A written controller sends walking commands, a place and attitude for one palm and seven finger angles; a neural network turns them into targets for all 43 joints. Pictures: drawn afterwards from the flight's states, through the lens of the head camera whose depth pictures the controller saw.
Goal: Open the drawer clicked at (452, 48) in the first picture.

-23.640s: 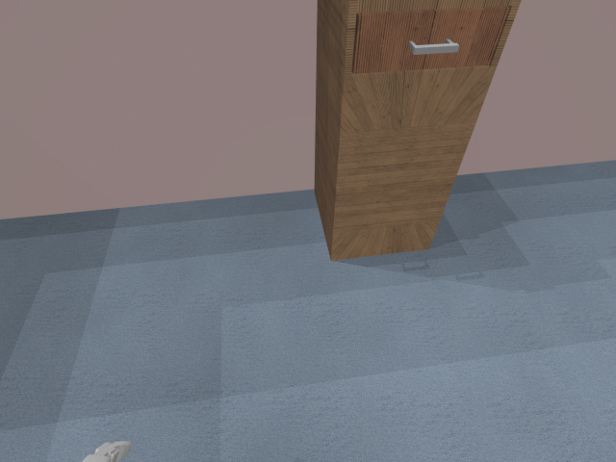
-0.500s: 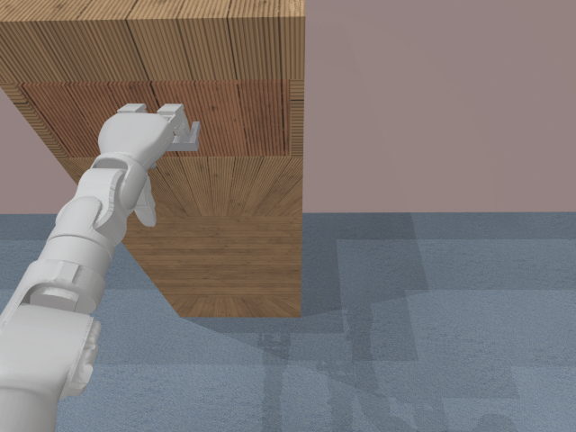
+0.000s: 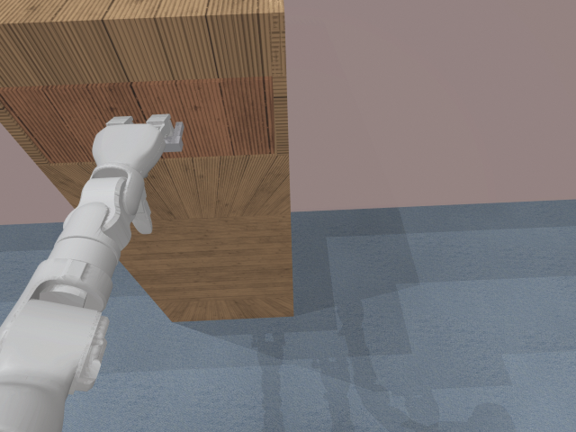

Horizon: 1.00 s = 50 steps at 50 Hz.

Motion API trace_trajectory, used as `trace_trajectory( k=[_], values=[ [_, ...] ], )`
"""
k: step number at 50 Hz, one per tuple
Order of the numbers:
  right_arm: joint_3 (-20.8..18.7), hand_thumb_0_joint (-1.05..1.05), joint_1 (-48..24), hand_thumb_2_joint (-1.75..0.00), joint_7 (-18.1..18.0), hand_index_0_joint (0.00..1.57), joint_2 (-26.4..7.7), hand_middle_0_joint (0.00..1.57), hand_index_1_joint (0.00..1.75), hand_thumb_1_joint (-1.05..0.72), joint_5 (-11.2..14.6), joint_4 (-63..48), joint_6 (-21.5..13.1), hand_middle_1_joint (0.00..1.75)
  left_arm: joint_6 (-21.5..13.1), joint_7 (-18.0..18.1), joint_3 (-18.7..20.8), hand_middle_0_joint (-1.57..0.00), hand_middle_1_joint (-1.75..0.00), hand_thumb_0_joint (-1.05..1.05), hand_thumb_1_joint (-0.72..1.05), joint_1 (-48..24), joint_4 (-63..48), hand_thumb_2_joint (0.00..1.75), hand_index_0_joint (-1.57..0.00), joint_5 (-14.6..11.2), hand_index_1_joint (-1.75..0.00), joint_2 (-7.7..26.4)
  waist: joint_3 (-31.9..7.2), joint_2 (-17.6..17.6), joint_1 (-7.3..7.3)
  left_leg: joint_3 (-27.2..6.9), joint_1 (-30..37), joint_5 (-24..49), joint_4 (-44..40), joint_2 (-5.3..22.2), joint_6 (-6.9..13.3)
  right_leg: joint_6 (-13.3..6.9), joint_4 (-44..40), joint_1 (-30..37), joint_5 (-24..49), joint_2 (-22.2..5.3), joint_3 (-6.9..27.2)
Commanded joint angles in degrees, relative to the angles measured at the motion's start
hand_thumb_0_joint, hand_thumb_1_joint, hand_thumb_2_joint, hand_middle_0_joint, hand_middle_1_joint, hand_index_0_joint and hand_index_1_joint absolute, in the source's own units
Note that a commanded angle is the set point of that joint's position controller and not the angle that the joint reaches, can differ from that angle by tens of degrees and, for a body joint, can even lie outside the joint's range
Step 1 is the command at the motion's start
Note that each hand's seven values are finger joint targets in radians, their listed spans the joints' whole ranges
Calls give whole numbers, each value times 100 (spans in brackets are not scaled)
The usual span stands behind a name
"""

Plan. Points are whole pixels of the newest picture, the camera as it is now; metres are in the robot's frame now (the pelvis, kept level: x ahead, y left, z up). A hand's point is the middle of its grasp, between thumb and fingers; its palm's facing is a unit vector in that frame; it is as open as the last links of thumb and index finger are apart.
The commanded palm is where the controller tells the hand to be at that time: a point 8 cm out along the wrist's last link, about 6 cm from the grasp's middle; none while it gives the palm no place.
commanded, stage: lower the fingers behind the handle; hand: left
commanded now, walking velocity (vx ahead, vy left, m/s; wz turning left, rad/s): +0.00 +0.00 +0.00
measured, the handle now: (144, 137) +0.52 +0.22 +0.12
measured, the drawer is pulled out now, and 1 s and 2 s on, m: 0.00 0.00 0.02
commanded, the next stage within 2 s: close the thumb around the handle in 0.32 s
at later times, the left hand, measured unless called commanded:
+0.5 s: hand (148, 172) +0.47 +0.21 +0.09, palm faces -0.02 -0.01 -1.00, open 13.7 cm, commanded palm +0.45 +0.22 +0.14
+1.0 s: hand (147, 173) +0.47 +0.21 +0.09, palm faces +0.00 -0.02 -1.00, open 6.2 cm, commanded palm +0.44 +0.22 +0.14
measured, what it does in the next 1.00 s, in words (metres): stands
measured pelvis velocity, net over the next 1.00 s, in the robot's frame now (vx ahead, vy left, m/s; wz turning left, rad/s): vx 0.01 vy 0.00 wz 0.00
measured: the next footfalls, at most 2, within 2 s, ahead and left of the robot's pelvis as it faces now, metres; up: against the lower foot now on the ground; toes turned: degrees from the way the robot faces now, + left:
none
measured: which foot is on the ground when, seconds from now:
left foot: down 0.00-1.00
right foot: down 0.00-1.00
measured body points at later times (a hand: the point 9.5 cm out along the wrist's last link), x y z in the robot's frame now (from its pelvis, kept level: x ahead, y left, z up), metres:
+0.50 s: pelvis +0.01 +0.00 +0.00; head +0.06 -0.02 +0.45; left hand +0.46 +0.21 +0.14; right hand +0.07 -0.27 -0.14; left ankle -0.01 +0.11 -0.73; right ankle +0.00 -0.11 -0.73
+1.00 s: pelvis +0.01 +0.00 +0.00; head +0.07 -0.02 +0.45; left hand +0.46 +0.21 +0.14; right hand +0.08 -0.27 -0.13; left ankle -0.01 +0.11 -0.73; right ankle +0.00 -0.11 -0.73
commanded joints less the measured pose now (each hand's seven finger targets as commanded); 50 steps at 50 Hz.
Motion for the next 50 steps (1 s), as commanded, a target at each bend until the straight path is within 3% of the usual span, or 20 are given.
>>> trace_trajectory(
  k=[1, 5, 8, 9, 10, 13, 15, 17, 18, 21, 23, 26, 33, 38, 39, 41, 44, 46, 49, 50],
  values=[
    [-386, 0, 323, -90, -85, 20, -762, 20, 30, -90, -71, -543, -189, 30, -384, 214, 375, -30, -120, 0, -50, -2419, -1426, 30, -30, -74, -120, 1197, -2318, -92, -40, -127, 1138, 1810, -159, -166, 154, -122, -234, 1026, 1600, 149, 69],
    [-363, 0, 373, -90, -44, 20, -832, 20, 30, -90, -25, -426, -208, 30, -249, 334, 343, -30, -120, 0, -50, -2375, -1053, 30, -30, -84, -120, 1136, -1765, -349, -129, -168, 860, 1536, -205, -131, 123, -106, -288, 648, 1290, 174, 1],
    [-423, 0, 408, -90, -14, 20, -836, 20, 30, -90, -59, -376, -254, 30, -234, 478, 360, -30, -120, 0, -50, -2680, -1343, 30, -30, -27, -120, 1141, -2088, -141, -131, -179, 1067, 1738, -167, -128, 122, -139, -269, 711, 1356, 182, 12],
    [-419, 0, 405, -90, 4, 20, -819, 20, 30, -90, -54, -368, -248, 30, -180, 510, 324, -30, -120, 0, -50, -2628, -1286, 30, -30, -15, -120, 1126, -2154, 89, -99, -181, 1133, 1807, -158, -139, 110, -152, -238, 695, 1405, 185, 16],
    [-410, 0, 416, -90, 8, 20, -821, 20, 30, -90, -54, -341, -237, 30, -108, 516, 334, -30, -120, 0, -50, -2581, -1150, 30, -30, -13, -120, 1116, -2090, -40, -111, -167, 1082, 1796, -150, -140, 110, -143, -234, 710, 1434, 188, -4],
    [-428, 0, 429, -90, 7, 20, -848, 20, 30, -90, -85, -337, -225, 30, -67, 510, 500, -30, -120, 0, -50, -2577, -1291, 30, -30, -41, -120, 1288, -2393, -140, -55, -159, 1115, 2064, -131, -142, 121, -142, -221, 1006, 1732, 184, 25],
    [-411, 0, 389, -90, 7, 20, -823, 20, 30, -90, -61, -342, -208, 30, -12, 476, 350, -30, -120, 0, -50, -2461, -1222, 30, -30, -64, -120, 1098, -2243, -174, -78, -145, 1116, 2065, -159, -142, 124, -126, -226, 952, 1757, 187, -11],
    [-410, 0, 360, -90, 0, 20, -838, 20, 30, -90, -49, -337, -202, 30, 11, 439, 351, -30, -120, 0, -50, -2434, -1185, 30, -30, -78, -120, 1115, -2069, -210, -106, -147, 1089, 1965, -199, -130, 123, -120, -270, 888, 1677, 187, -23],
    [-400, 0, 371, -90, -6, 20, -866, 20, 30, -90, -52, -338, -190, 30, 6, 427, 521, -30, -120, 0, -50, -2368, -1146, 30, -30, -91, -120, 1298, -2113, -367, -61, -141, 1002, 1984, -203, -135, 134, -122, -288, 1060, 1740, 178, 9],
    [-368, 0, 319, -90, -38, 20, -842, 20, 30, -90, -30, -356, -200, 30, 26, 378, 313, -30, -120, 0, -50, -2458, -1075, 30, -30, -72, -120, 1127, -1855, -334, -130, -124, 931, 1707, -262, -153, 144, -98, -342, 908, 1564, 163, 7],
    [-357, 0, 328, -90, -63, 20, -885, 20, 30, -90, -35, -344, -193, 30, 2, 366, 575, -31, -121, 0, -39, -2394, -974, 35, -31, -44, -121, 1464, -1853, -433, -89, -125, 869, 1694, -273, -147, 146, -110, -354, 1008, 1541, 159, 27],
    [-343, 0, 337, -90, -68, 20, -831, 20, 30, -90, -28, -374, -206, 30, -12, 334, 331, -32, -123, 0, -22, -2487, -982, 42, -32, -22, -123, 1218, -1890, -235, -114, -109, 909, 1704, -252, -163, 134, -106, -315, 914, 1558, 149, 26],
    [-369, 0, 359, -90, -56, 20, -844, 20, 30, -90, -68, -399, -194, 30, -92, 316, 535, -35, -127, 0, 17, -2335, -1102, 59, -35, -44, -127, 1376, -2218, -294, -59, -99, 1003, 2003, -165, -156, 133, -104, -262, 1120, 1855, 146, 52],
    [-388, 0, 326, -90, -38, 20, -833, 20, 30, -90, -62, -418, -186, 30, -157, 330, 475, -37, -130, 0, 45, -2296, -1284, 71, -37, -76, -130, 1267, -2155, -337, -68, -105, 1046, 2134, -150, -154, 144, -104, -257, 1112, 1951, 160, 35],
    [-391, 0, 333, -90, -24, 20, -817, 20, 30, -90, -51, -443, -188, 30, -162, 337, 529, -37, -131, 0, 51, -2187, -1346, 73, -37, -90, -131, 1316, -2189, -180, 13, -96, 1052, 2175, -161, -160, 137, -108, -237, 1143, 1993, 159, 39],
    [-398, 0, 301, -90, -31, 20, -827, 20, 30, -90, -59, -440, -174, 30, -156, 354, 658, -38, -132, 0, 62, -2037, -1385, 78, -38, -72, -132, 1443, -2237, -214, 59, -84, 1072, 2255, -158, -162, 134, -111, -214, 1205, 2073, 166, 31],
    [-416, 0, 267, -90, 15, 20, -809, 20, 30, -90, -54, -470, -179, 30, -184, 353, 560, -39, -134, 0, 79, -1973, -1682, 85, -39, -127, -134, 1288, -2286, -63, 65, -85, 1191, 2476, -143, -148, 131, -118, -213, 1224, 2218, 170, 30],
    [-414, 0, 253, -90, 16, 20, -834, 20, 30, -90, -55, -456, -166, 30, -140, 361, 643, -40, -135, 0, 90, -1836, -1657, 90, -40, -139, -135, 1358, -2244, -176, 99, -75, 1148, 2464, -164, -145, 128, -111, -217, 1268, 2230, 175, 25],
    [-403, 0, 214, -90, 12, 20, -836, 20, 30, -90, -36, -434, -152, 30, -73, 351, 570, -40, -135, 0, 90, -1883, -1563, 90, -40, -133, -135, 1303, -2029, -340, 24, -76, 1062, 2375, -193, -143, 141, -96, -256, 1238, 2222, 165, 19],
    [-406, 0, 218, -90, 12, 20, -845, 20, 30, -90, -29, -438, -145, 30, -62, 357, 679, -40, -135, 0, 90, -1822, -1562, 90, -40, -111, -135, 1438, -2020, -216, 76, -75, 1033, 2347, -203, -156, 127, -111, -238, 1245, 2175, 174, 22]
  ],
)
